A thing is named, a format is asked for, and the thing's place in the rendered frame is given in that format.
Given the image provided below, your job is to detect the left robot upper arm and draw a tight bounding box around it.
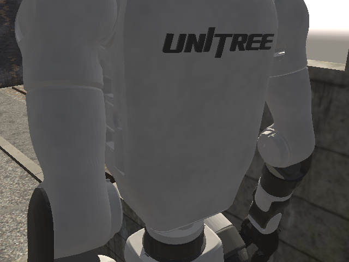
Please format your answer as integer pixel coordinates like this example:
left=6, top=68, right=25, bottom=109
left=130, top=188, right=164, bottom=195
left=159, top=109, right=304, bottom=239
left=15, top=0, right=123, bottom=259

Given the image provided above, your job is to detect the robot right forearm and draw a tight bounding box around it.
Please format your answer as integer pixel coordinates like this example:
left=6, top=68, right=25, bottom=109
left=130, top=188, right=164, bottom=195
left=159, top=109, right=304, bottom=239
left=248, top=152, right=313, bottom=234

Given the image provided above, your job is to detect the robot torso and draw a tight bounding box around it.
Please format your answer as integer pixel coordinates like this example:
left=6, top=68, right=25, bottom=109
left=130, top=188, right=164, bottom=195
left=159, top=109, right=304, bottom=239
left=97, top=0, right=278, bottom=262

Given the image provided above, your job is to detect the robot right hand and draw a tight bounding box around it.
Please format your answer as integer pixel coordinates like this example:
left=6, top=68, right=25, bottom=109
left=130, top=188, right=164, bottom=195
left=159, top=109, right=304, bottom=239
left=239, top=216, right=281, bottom=262

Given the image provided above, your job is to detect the right robot upper arm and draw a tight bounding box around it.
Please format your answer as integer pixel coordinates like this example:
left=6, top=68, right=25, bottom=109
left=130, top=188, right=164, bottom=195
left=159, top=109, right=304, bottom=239
left=257, top=0, right=315, bottom=168

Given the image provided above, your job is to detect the robot left forearm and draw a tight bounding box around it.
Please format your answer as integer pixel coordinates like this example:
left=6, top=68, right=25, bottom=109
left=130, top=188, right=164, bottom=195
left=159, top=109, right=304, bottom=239
left=27, top=187, right=100, bottom=262

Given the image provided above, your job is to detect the robot right thigh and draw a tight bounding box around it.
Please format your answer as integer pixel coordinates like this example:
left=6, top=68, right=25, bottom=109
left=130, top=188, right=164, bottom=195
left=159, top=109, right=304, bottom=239
left=203, top=213, right=251, bottom=262

